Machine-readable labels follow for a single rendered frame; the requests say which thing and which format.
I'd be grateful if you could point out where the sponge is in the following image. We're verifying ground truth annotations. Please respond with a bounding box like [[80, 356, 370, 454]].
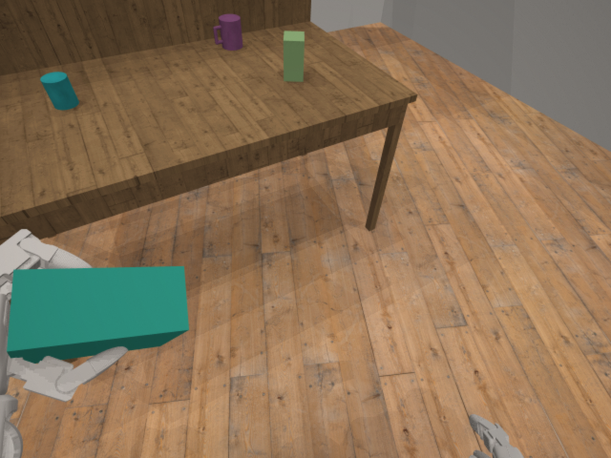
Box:
[[7, 266, 189, 364]]

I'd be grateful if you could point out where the robot right hand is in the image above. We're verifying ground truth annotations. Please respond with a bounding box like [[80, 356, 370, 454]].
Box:
[[469, 414, 524, 458]]

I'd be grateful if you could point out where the table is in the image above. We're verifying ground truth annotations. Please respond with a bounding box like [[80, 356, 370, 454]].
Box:
[[0, 0, 417, 363]]

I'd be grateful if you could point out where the robot left hand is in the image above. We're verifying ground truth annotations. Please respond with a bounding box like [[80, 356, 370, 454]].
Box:
[[0, 229, 128, 402]]

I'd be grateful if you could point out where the left robot forearm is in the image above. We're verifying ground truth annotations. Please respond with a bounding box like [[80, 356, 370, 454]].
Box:
[[0, 394, 23, 458]]

